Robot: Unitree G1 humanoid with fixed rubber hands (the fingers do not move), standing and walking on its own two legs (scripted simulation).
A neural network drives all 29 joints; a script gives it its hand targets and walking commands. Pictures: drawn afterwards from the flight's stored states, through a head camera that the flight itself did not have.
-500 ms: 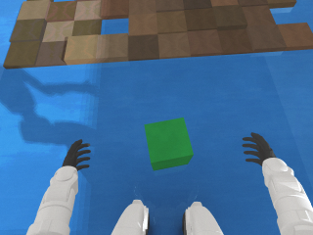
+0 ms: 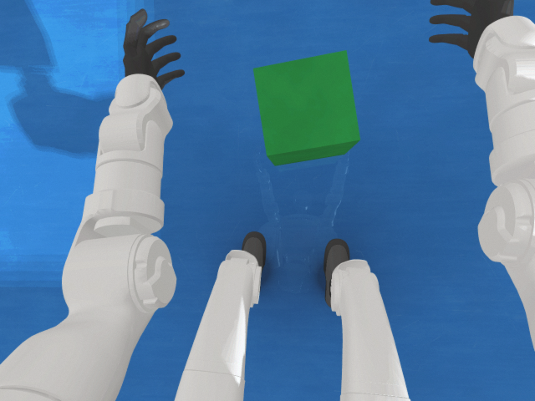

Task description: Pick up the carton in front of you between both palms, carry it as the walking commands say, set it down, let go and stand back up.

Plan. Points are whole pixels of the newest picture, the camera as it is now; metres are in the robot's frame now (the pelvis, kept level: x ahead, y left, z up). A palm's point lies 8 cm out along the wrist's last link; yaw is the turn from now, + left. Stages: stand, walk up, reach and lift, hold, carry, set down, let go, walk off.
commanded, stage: reach and lift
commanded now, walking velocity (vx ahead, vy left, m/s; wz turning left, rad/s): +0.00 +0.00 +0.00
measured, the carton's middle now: (305, 117) +0.56 +0.02 -0.54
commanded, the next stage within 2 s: none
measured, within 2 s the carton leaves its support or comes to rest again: leaves its support in 1.96 s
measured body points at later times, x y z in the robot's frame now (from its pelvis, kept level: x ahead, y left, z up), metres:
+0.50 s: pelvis +0.05 +0.00 -0.06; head +0.41 -0.02 +0.21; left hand +0.53 +0.21 -0.24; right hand +0.61 -0.16 -0.25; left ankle +0.10 +0.15 -0.62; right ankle +0.10 -0.12 -0.63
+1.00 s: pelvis -0.03 -0.01 -0.27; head +0.36 +0.00 -0.05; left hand +0.53 +0.21 -0.45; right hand +0.59 -0.16 -0.45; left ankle +0.10 +0.14 -0.63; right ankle +0.09 -0.12 -0.63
